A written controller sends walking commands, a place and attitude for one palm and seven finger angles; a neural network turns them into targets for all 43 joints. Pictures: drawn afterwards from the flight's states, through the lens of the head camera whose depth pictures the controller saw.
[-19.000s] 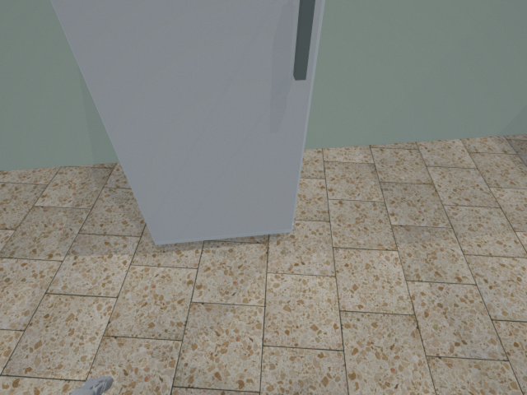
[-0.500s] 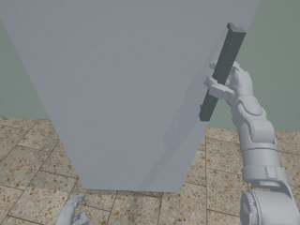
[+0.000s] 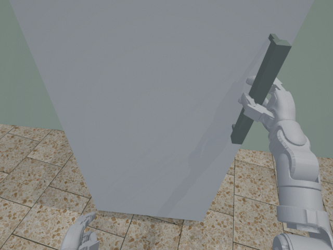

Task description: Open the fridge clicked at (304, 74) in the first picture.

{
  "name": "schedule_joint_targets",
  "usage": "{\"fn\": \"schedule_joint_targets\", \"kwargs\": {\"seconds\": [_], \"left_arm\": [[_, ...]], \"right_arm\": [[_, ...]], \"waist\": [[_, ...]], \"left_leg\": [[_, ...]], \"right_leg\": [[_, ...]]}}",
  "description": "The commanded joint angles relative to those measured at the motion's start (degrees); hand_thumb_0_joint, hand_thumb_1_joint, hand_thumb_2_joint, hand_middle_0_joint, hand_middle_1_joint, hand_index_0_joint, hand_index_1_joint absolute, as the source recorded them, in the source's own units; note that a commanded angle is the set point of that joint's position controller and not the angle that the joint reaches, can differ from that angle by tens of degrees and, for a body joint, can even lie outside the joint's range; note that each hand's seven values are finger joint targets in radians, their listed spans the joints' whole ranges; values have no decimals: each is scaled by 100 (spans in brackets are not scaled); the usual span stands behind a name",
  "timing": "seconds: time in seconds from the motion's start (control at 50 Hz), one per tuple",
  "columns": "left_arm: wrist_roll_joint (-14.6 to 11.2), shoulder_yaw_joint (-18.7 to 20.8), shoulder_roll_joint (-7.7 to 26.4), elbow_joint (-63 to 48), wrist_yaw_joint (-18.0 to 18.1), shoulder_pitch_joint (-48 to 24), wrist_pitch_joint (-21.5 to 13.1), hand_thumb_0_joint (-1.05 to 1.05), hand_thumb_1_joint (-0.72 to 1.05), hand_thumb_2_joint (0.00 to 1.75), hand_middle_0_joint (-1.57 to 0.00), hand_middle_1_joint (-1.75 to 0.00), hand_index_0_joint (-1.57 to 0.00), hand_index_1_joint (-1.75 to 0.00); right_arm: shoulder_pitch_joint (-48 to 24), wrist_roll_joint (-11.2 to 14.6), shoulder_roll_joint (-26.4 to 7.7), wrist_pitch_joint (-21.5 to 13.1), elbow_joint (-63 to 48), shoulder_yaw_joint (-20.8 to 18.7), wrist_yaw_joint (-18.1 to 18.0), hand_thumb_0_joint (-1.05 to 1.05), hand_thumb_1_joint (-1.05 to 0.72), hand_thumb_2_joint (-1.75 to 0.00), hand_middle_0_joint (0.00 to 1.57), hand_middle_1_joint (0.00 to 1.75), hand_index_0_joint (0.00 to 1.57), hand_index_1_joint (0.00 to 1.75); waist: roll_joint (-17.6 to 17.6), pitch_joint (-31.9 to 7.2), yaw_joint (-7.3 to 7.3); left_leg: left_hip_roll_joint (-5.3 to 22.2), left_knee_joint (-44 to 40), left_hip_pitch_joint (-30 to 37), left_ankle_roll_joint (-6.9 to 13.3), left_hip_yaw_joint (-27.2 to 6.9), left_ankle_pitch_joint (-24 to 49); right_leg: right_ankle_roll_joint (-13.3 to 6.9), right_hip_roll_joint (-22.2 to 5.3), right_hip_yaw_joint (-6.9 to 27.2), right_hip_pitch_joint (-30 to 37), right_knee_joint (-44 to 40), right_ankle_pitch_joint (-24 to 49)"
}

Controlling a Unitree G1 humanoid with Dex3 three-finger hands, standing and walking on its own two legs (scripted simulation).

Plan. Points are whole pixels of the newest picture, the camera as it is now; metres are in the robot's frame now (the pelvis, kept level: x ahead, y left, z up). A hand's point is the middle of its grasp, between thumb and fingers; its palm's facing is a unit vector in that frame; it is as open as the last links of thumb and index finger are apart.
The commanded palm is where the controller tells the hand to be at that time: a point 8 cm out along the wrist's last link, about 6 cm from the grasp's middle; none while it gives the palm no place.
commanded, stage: pull the door a little, standing still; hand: right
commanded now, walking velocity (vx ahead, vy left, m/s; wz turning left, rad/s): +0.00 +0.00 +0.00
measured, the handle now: (252, 95) +0.44 -0.16 +0.20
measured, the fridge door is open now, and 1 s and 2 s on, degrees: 0 12 35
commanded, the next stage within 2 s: walk backward, drawing the door open in 0.52 s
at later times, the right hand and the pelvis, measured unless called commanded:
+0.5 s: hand (250, 114) +0.36 -0.14 +0.21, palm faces +0.01 +1.00 -0.05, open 6.6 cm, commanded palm +0.28 -0.19 +0.21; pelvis +0.04 +0.00 +0.00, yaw +2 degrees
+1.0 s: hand (251, 145) +0.28 -0.12 +0.20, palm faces +0.19 +0.94 -0.29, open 7.5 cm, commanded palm +0.24 -0.17 +0.20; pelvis +0.03 +0.04 +0.01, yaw +2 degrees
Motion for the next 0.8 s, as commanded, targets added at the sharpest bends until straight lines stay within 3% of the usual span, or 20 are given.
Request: {"fn": "schedule_joint_targets", "kwargs": {"seconds": [0.0, 0.02, 0.04, 0.06, 0.08, 0.1, 0.14, 0.2, 0.28, 0.4, 0.44, 0.48, 0.56, 0.58, 0.6, 0.62, 0.64, 0.66, 0.72, 0.78], "left_arm": [[-10, 214, 596, -1054, -22, -979, -266, 0, 90, 90, -20, -30, -20, -30], [-7, 210, 584, -1079, -28, -999, -266, 0, 90, 90, -20, -30, -20, -30], [-3, 201, 596, -999, -22, -991, -242, 0, 90, 90, -20, -30, -20, -30], [-2, 217, 608, -945, -6, -931, -232, 0, 90, 90, -20, -30, -20, -30], [15, 228, 643, -924, 14, -910, -222, 0, 90, 90, -20, -30, -20, -30], [16, 221, 614, -971, 17, -948, -226, 0, 90, 90, -20, -30, -20, -30], [24, 205, 587, -990, 6, -958, -196, 0, 90, 90, -20, -30, -20, -30], [42, 196, 560, -1078, -43, -1031, -145, 0, 90, 90, -20, -30, -20, -30], [50, 181, 564, -1211, -100, -1133, -77, 0, 90, 90, -20, -30, -20, -30], [56, 142, 498, -1415, -181, -1278, -73, 0, 90, 90, -20, -30, -20, -30], [56, 120, 460, -1479, -215, -1323, -104, 0, 90, 90, -20, -30, -20, -30], [57, 133, 463, -1525, -251, -1394, -150, 0, 90, 90, -20, -30, -20, -30], [43, 118, 384, -1584, -333, -1400, -235, 0, 90, 90, -20, -30, -20, -30], [44, 137, 416, -1593, -338, -1394, -279, 0, 90, 90, -20, -30, -20, -30], [49, 135, 417, -1535, -315, -1354, -303, 0, 90, 90, -20, -30, -20, -30], [195, 163, 628, -1618, -181, -890, -226, 0, 90, 90, -20, -30, -20, -30], [268, 228, 528, -1390, -136, -773, -216, 0, 90, 90, -20, -30, -20, -30], [323, 216, 552, -1465, -120, -776, -160, 0, 90, 90, -20, -30, -20, -30], [365, 239, 564, -1569, -99, -747, 29, 0, 90, 90, -20, -30, -20, -30], [369, 285, 526, -1641, -94, -802, 89, 0, 90, 90, -20, -30, -20, -30]], "right_arm": [[-1696, 119, -785, -255, -2090, -106, 177, 0, -90, -90, 45, 140, 45, 140], [-1446, 122, -821, -201, -2151, -179, 162, 0, -90, -90, 45, 140, 45, 140], [-1796, 87, -721, -149, -2117, 3, 149, 0, -90, -90, 45, 140, 45, 140], [-2050, 73, -821, -107, -2016, -63, 115, 0, -90, -90, 45, 140, 45, 140], [-2031, 62, -941, -84, -1884, -156, 95, 0, -90, -90, 45, 140, 45, 140], [-2004, 67, -885, -55, -2051, -148, 92, 0, -90, -90, 45, 140, 45, 140], [-1609, 71, -742, 29, -2092, -72, 118, 0, -90, -90, 45, 140, 45, 140], [-1184, 71, -764, 29, -2536, -85, 151, 0, -90, -90, 45, 140, 45, 140], [-283, 128, -783, 134, -2907, -144, 247, 0, -90, -90, 45, 140, 45, 140], [860, 230, -811, 234, -4223, -234, 360, 0, -90, -90, 45, 140, 45, 140], [1396, 292, -812, 270, -4715, -307, 385, 0, -90, -90, 45, 140, 45, 140], [2168, 350, -845, 287, -5203, -406, 376, 0, -90, -90, 45, 140, 45, 140], [3372, 408, -720, 356, -6331, -328, 394, 0, -90, -90, 45, 140, 45, 140], [3711, 447, -805, 336, -6562, -414, 397, 0, -90, -90, 45, 140, 45, 140], [3650, 442, -972, 346, -6610, -587, 385, 0, -90, -90, 45, 140, 45, 140], [1267, -365, -2124, -926, -6616, -885, -257, 0, -90, -90, 45, 140, 45, 140], [2760, -342, -1166, -1319, -5357, -495, -445, 0, -90, -90, 45, 140, 45, 140], [3622, -417, -822, -1562, -5185, -134, -468, 0, -90, -90, 45, 140, 45, 140], [3708, -502, -983, -2218, -5681, -96, -548, 0, -90, -90, 45, 140, 45, 140], [3809, -536, -1024, -2540, -5972, -76, -615, 0, -90, -90, 45, 140, 45, 140]], "waist": [[257, -1736, -360], [299, -1760, -406], [203, -1665, -310], [339, -1635, -260], [404, -1615, -278], [266, -1732, -308], [309, -1760, -333], [187, -1905, -409], [433, -1852, -510], [292, -1942, -573], [187, -1879, -610], [314, -1825, -658], [151, -1601, -615], [303, -1544, -634], [182, -1454, -596], [166, -648, -43], [500, -563, -28], [409, -575, -110], [-17, -898, -39], [-95, -1058, -29]], "left_leg": [[-72, 134, 729, 74, 32, 3082], [-81, 177, 763, 76, 38, 3169], [-76, 164, 655, 74, 38, 3216], [-94, 157, 600, 64, 47, 3208], [-106, 138, 594, 61, 37, 3171], [-83, 178, 656, 69, 30, 3284], [-73, 241, 705, 66, 50, 3489], [-38, 329, 849, 79, 52, 3776], [-36, 398, 925, 58, 64, 3936], [-3, 533, 937, 26, 52, 4103], [-23, 573, 842, 30, 63, 3964], [-22, 631, 847, 11, 67, 4026], [-1, 732, 604, -70, 116, 4088], [-1, 745, 569, -86, 115, 4165], [3, 726, 518, -85, 108, 4160], [154, 315, -100, -170, -430, 4124], [296, 329, -241, -70, -278, 4150], [310, 367, -247, -87, -205, 4230], [219, 850, -96, -151, 4, 4571], [24, 1126, -318, -191, 88, 3452]], "right_leg": [[-238, 180, 306, 670, 158, 2714], [-236, 182, 319, 661, 192, 2793], [-231, 187, 290, 697, 210, 2850], [-228, 185, 310, 704, 238, 2825], [-242, 194, 312, 711, 247, 2794], [-250, 206, 310, 719, 257, 2906], [-242, 212, 313, 748, 298, 3083], [-234, 190, 329, 781, 333, 3459], [-237, 168, 354, 654, 378, 3543], [-236, 160, 396, 589, 469, 3767], [-213, 153, 456, 558, 490, 3750], [-213, 138, 481, 443, 558, 3762], [-201, 137, 506, 336, 667, 3749], [-216, 125, 527, 304, 726, 3722], [-201, 127, 519, 280, 717, 3684], [-265, 41, 509, -34, 1027, 3347], [-242, 25, 650, -45, 1177, 3281], [-238, 17, 629, -29, 1112, 3273], [-211, -93, 695, 327, 1029, 4542], [-222, -260, 806, 729, 892, 5326]]}}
